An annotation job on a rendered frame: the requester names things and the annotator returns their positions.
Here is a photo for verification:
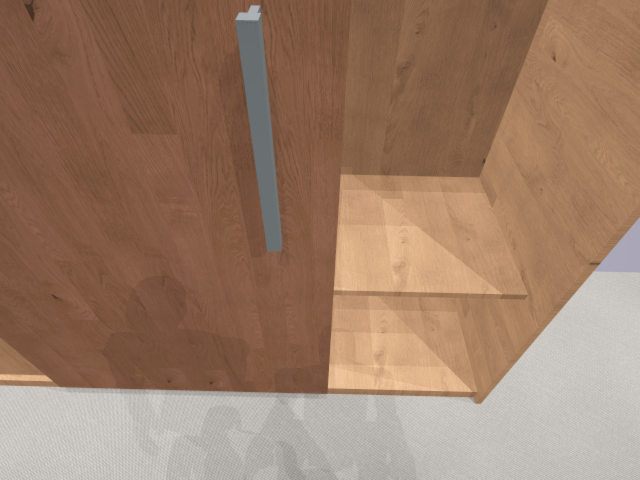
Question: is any wardrobe door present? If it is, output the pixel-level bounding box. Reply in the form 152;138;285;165
0;338;45;375
0;0;351;394

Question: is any handle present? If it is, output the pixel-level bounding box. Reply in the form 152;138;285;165
235;5;282;252

